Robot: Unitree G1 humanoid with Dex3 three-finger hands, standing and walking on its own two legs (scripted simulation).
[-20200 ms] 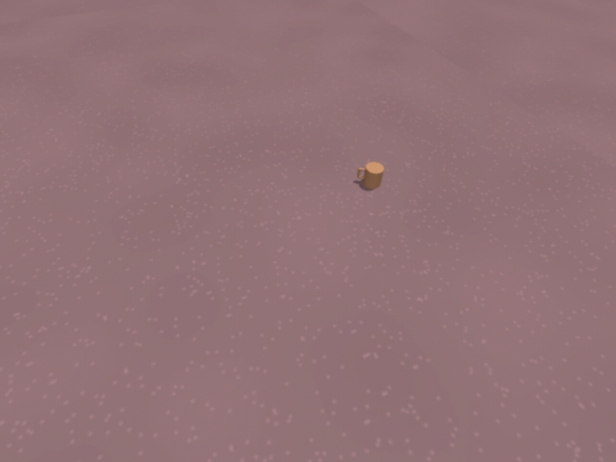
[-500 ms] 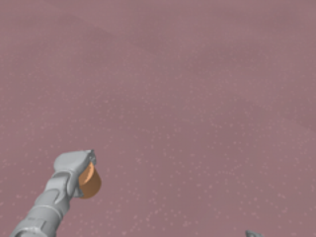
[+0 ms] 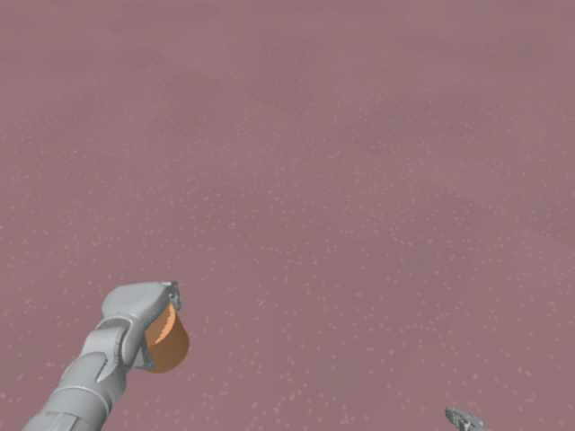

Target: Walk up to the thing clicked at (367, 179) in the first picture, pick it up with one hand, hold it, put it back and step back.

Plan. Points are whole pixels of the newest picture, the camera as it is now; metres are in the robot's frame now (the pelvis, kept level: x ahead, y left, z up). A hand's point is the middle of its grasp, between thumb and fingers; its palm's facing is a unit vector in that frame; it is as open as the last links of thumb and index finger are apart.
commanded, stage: hold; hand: left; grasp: from above
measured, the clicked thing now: (145, 337) +0.30 +0.24 -0.10
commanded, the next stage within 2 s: crouch in 1.18 s
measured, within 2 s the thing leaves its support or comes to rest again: neither
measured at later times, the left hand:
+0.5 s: hand (141, 340) +0.27 +0.22 -0.04, palm faces -0.46 -0.06 -0.89, open 11.2 cm
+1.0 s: hand (140, 339) +0.27 +0.22 -0.03, palm faces -0.46 -0.05 -0.89, open 11.2 cm
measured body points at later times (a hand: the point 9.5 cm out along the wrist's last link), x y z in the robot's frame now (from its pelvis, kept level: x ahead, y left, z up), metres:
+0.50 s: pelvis -0.02 +0.00 +0.01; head +0.00 -0.02 +0.45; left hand +0.29 +0.22 +0.01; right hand +0.12 -0.26 -0.11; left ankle -0.02 +0.12 -0.73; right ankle +0.01 -0.13 -0.73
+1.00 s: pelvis -0.02 +0.00 +0.01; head +0.00 -0.03 +0.46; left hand +0.29 +0.22 +0.02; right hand +0.13 -0.26 -0.11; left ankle -0.02 +0.12 -0.73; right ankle +0.01 -0.13 -0.73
